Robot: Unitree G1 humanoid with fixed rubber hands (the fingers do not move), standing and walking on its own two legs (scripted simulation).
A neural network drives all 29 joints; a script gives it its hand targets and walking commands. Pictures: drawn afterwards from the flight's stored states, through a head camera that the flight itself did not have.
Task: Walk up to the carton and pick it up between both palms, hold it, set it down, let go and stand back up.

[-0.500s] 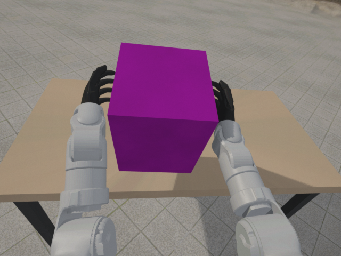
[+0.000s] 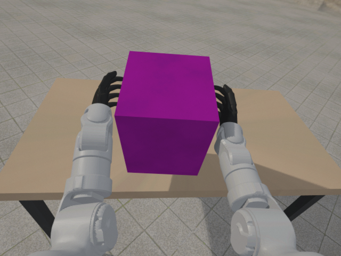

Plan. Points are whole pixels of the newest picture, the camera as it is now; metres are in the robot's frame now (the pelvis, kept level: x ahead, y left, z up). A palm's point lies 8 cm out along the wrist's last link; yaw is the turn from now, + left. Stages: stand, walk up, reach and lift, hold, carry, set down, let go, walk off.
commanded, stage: set down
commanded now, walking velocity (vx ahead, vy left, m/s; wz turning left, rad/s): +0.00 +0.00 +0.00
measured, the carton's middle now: (165, 117) +0.44 -0.03 +0.11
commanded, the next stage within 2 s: none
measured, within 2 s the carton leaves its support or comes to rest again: neither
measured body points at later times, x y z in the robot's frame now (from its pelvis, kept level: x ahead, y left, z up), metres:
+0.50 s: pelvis +0.01 +0.00 +0.00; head +0.00 +0.03 +0.45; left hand +0.44 +0.12 +0.15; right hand +0.40 -0.17 +0.14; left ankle +0.01 +0.12 -0.75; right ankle -0.01 -0.12 -0.75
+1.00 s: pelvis +0.02 +0.00 +0.00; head +0.03 +0.03 +0.45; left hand +0.46 +0.11 +0.12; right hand +0.41 -0.18 +0.12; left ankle +0.01 +0.12 -0.75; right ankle -0.01 -0.12 -0.75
